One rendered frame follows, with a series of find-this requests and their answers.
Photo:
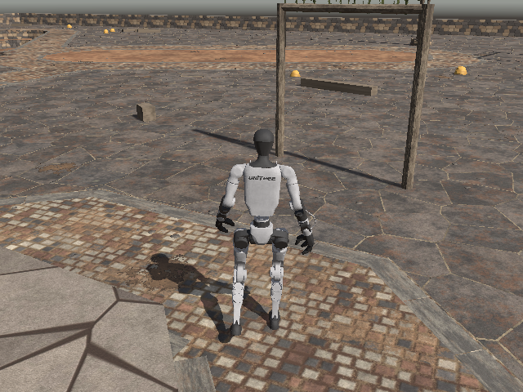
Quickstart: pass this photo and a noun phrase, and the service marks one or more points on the robot left hand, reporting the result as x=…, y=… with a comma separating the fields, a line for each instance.
x=226, y=221

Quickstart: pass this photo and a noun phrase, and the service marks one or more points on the robot shin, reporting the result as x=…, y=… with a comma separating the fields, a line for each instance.
x=276, y=293
x=237, y=297

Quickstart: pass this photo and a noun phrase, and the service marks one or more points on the robot left shin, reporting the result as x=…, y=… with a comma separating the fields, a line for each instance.
x=237, y=297

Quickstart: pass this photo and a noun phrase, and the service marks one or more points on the robot right shin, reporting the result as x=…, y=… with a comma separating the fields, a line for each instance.
x=276, y=293

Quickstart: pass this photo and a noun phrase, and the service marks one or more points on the left robot upper arm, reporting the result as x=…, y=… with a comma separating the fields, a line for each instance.
x=232, y=184

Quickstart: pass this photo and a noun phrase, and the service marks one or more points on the right robot upper arm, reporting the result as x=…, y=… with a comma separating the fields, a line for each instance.
x=292, y=186

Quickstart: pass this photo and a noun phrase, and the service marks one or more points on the robot left forearm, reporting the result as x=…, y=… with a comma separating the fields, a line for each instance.
x=223, y=211

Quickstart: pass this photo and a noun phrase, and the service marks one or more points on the robot right hand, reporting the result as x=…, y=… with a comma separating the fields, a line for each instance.
x=309, y=241

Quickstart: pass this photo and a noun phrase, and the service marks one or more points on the robot right forearm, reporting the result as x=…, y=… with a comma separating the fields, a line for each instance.
x=303, y=220

